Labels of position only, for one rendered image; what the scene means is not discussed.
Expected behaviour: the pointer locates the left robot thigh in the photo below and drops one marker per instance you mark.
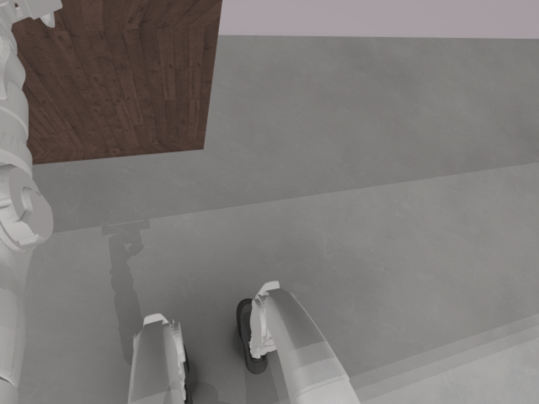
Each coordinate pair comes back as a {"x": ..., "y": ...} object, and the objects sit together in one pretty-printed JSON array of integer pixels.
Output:
[{"x": 158, "y": 354}]

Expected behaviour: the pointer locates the left robot hand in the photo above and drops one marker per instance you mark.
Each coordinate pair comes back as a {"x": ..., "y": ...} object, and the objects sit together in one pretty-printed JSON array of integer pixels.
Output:
[{"x": 43, "y": 9}]

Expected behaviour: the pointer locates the cabinet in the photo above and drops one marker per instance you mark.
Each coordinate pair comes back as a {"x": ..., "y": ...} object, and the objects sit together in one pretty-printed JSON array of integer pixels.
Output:
[{"x": 118, "y": 78}]

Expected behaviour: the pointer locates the left robot forearm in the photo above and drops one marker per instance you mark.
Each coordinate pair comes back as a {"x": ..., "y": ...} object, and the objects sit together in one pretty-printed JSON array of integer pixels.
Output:
[{"x": 14, "y": 108}]

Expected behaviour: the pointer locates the robot left upper arm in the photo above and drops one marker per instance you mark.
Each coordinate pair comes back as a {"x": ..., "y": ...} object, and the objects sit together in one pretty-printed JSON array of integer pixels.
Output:
[{"x": 26, "y": 221}]

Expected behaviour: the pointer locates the right robot shin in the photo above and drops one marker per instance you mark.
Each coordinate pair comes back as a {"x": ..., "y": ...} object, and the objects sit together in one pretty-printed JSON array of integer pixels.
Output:
[{"x": 259, "y": 346}]

